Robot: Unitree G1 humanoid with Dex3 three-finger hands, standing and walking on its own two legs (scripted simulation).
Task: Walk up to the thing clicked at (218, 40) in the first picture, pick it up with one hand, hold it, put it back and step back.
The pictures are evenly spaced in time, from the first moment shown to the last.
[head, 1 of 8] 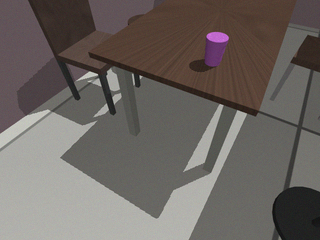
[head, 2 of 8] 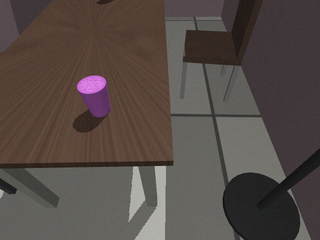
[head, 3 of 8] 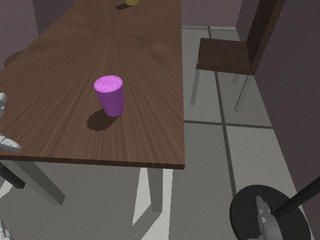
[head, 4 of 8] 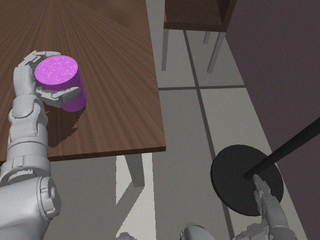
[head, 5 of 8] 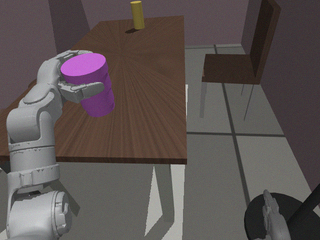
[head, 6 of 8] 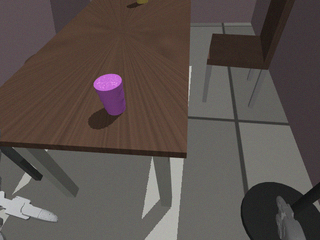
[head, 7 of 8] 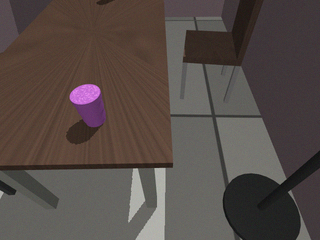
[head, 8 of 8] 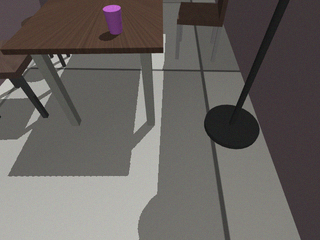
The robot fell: no
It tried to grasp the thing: yes
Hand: left
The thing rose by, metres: 0.22
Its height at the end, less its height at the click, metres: +0.00
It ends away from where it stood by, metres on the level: 0.04
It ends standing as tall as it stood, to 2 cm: yes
